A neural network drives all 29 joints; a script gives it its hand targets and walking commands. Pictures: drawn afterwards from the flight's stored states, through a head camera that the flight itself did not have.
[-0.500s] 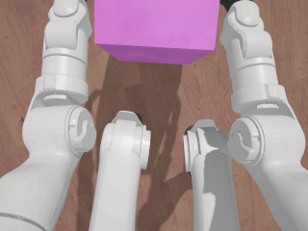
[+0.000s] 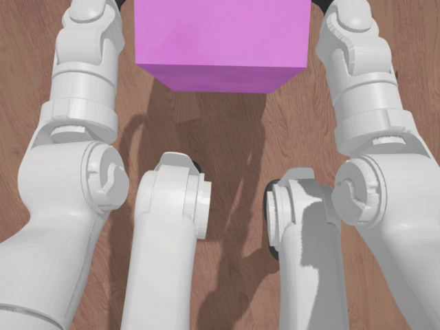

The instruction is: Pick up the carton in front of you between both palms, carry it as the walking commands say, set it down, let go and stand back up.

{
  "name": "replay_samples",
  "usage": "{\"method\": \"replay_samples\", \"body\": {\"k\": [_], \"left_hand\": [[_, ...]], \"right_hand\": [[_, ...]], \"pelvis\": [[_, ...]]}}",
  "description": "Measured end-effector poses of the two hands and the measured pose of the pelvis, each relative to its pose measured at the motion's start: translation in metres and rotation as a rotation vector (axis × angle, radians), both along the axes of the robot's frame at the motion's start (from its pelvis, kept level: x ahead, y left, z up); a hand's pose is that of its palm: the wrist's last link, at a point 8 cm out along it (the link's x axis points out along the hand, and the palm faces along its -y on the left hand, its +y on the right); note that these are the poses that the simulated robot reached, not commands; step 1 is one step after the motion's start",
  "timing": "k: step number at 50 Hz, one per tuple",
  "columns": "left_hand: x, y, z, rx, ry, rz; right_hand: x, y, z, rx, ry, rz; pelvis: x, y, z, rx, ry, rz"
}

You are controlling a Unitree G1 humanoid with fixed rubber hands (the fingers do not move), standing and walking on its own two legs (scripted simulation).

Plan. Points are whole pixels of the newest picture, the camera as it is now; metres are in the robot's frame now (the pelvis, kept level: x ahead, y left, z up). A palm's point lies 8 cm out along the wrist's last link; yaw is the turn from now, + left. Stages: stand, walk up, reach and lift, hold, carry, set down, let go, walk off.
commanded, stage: set down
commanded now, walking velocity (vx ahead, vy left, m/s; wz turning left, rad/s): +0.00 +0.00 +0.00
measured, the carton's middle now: (223, 19) +0.53 +0.07 -0.24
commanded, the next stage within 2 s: let go in 1.90 s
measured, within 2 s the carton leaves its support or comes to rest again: rests again in 0.66 s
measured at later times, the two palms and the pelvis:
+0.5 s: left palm out of the picture +0.53 +0.23 -0.16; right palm out of the picture +0.56 -0.08 -0.16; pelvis +0.00 +0.00 -0.01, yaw +0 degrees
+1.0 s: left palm out of the picture +0.54 +0.27 -0.15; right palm out of the picture +0.56 -0.11 -0.15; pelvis -0.01 +0.01 -0.01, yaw +0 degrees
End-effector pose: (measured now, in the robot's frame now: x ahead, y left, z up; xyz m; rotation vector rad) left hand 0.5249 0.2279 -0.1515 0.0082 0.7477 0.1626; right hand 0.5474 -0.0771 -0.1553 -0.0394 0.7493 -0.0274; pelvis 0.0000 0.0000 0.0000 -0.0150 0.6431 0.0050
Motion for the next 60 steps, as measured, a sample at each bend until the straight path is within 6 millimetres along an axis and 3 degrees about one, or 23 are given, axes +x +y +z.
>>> {"method": "replay_samples", "body": {"k": [31,36,40,45,50,60], "left_hand": [[0.011,0.005,-0.014,-0.025,-0.036,-0.043],[-0.009,0.020,-0.044,0.025,0.032,0.018],[-0.013,0.038,-0.050,0.049,0.015,0.064],[0.000,0.045,-0.031,0.048,-0.047,0.064],[0.013,0.039,0.003,0.033,-0.102,0.053],[0.011,0.036,0.090,0.034,-0.106,0.054]], "right_hand": [[0.011,-0.004,-0.013,0.029,-0.057,0.073],[-0.003,-0.024,-0.037,-0.041,-0.005,0.052],[-0.004,-0.041,-0.042,-0.058,-0.018,0.023],[0.008,-0.040,-0.024,-0.042,-0.072,0.010],[0.017,-0.033,0.010,-0.040,-0.118,0.002],[0.015,-0.024,0.093,-0.044,-0.110,-0.014]], "pelvis": [[0.000,0.004,-0.009,-0.002,-0.046,0.006],[0.000,0.005,-0.008,-0.006,-0.052,0.005],[-0.001,0.007,-0.011,-0.007,-0.061,-0.002],[-0.005,0.010,-0.017,-0.010,-0.076,-0.001],[-0.007,0.010,-0.012,-0.013,-0.070,0.012],[-0.005,0.010,0.045,-0.021,0.030,0.024]]}}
